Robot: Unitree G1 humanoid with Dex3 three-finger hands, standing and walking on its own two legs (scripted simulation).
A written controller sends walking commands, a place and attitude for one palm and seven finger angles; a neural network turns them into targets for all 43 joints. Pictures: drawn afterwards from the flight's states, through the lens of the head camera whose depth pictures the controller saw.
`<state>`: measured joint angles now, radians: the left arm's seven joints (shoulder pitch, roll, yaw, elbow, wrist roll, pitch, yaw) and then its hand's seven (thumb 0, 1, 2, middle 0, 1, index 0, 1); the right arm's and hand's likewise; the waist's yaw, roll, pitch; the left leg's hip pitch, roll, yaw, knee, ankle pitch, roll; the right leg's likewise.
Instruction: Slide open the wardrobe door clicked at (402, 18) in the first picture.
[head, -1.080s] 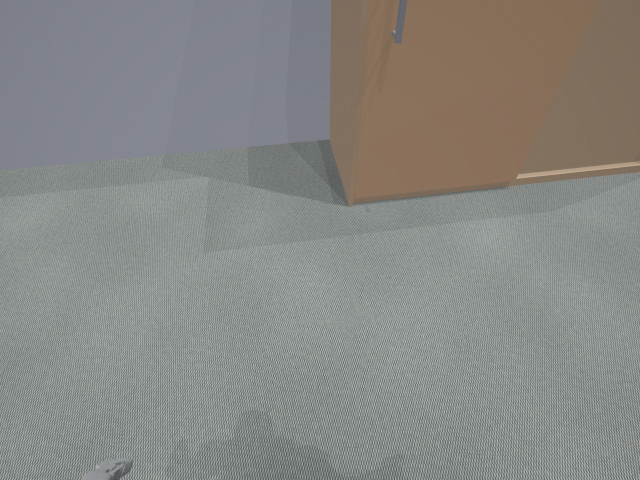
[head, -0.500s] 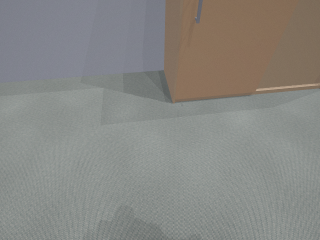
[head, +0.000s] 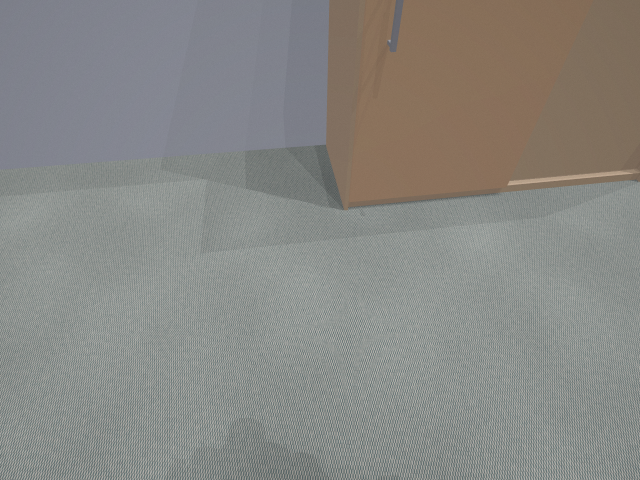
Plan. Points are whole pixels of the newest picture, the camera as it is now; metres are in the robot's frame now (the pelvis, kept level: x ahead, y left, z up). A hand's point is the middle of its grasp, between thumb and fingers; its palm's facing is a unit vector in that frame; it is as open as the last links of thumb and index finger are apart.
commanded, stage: look at it before walking up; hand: left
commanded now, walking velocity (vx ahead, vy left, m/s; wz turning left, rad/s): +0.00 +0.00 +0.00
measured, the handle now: (396, 8) +1.39 -0.15 +0.09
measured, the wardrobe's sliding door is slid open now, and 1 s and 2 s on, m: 0.00 0.00 0.00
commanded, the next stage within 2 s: walk to a spot facing it in 0.36 s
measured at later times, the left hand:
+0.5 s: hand out of the picture +0.07 +0.25 -0.15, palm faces -0.03 -0.94 -0.34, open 7.4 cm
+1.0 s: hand out of the picture +0.09 +0.16 -0.18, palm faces -0.15 -0.97 -0.21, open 7.4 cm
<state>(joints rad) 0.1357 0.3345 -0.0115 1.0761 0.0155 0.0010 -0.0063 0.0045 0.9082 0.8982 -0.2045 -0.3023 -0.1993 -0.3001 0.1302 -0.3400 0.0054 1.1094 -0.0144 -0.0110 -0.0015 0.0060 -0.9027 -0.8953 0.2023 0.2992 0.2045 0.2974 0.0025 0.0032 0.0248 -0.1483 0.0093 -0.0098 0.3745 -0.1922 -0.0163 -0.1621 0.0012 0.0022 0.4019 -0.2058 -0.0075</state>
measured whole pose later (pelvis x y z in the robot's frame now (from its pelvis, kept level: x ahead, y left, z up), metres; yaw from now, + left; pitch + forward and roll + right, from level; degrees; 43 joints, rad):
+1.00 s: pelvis +0.06 -0.03 -0.01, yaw -13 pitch +0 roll +0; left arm 0.38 0.17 0.03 0.98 0.03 -0.03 -0.01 0.00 0.91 0.90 -0.20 -0.30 -0.20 -0.30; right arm 0.25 -0.24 -0.04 1.04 -0.03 0.02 0.01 0.01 -0.91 -0.90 0.20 0.30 0.20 0.30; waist 0.04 0.04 0.03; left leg -0.46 0.10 0.05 1.11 -0.39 -0.04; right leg -0.22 0.06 -0.03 0.55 -0.33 -0.06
